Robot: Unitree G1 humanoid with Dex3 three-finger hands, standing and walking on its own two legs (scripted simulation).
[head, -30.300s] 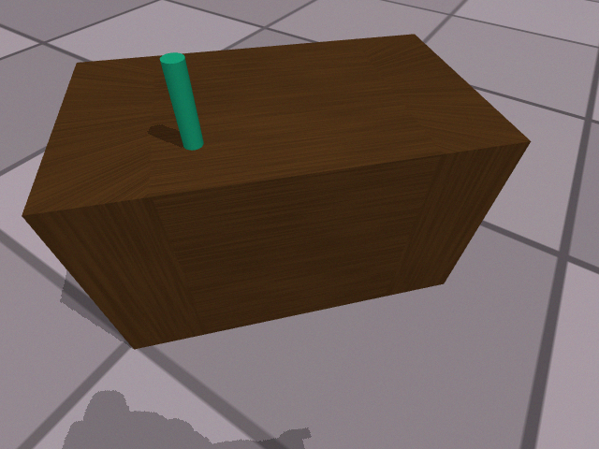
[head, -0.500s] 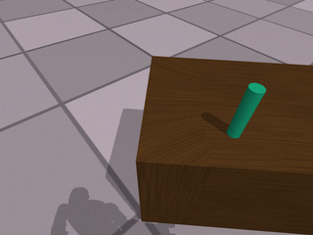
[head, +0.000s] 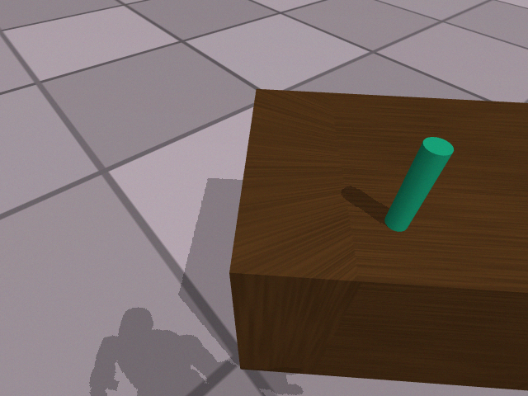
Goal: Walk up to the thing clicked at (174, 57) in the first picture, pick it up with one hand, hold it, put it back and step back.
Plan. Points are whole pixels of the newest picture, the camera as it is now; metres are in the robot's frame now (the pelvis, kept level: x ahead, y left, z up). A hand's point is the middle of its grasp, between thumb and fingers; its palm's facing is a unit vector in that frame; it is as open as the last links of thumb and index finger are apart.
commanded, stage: home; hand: right
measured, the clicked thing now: (414, 189) +0.47 -0.30 +0.03
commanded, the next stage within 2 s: stand in 0.64 s
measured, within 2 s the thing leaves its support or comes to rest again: neither
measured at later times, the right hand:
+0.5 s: hand out of the picture +0.08 -0.26 -0.16, palm faces -0.04 +0.93 -0.35, open 17.6 cm
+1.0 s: hand out of the picture +0.08 -0.25 -0.16, palm faces -0.03 +0.94 -0.35, open 14.4 cm
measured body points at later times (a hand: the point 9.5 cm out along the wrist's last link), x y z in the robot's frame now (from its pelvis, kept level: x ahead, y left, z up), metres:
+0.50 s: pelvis +0.02 +0.00 +0.00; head +0.02 +0.00 +0.45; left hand +0.09 +0.30 -0.13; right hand +0.08 -0.30 -0.13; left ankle -0.01 +0.14 -0.75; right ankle +0.04 -0.12 -0.75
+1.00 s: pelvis +0.02 +0.00 +0.00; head +0.02 +0.00 +0.45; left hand +0.09 +0.30 -0.13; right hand +0.08 -0.30 -0.13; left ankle -0.01 +0.14 -0.75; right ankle +0.04 -0.12 -0.75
